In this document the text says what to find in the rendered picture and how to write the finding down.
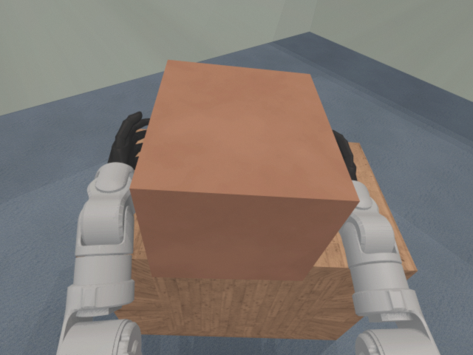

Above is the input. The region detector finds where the robot left forearm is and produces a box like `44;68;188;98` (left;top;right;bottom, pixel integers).
56;162;135;355

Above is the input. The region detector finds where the robot right forearm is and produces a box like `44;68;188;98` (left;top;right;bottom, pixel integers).
338;180;440;355

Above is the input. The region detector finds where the carton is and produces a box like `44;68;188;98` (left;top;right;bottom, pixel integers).
129;60;360;281

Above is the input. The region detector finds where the pedestal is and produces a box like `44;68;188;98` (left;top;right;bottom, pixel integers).
114;129;418;340

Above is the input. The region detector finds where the robot left upper arm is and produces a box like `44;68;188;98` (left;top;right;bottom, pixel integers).
58;319;142;355

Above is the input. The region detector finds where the robot right hand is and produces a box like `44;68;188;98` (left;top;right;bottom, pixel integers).
333;130;357;181

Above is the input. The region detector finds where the robot left hand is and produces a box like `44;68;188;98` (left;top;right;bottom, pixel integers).
108;112;150;170

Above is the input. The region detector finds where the robot right upper arm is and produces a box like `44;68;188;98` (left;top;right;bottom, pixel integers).
355;328;438;355

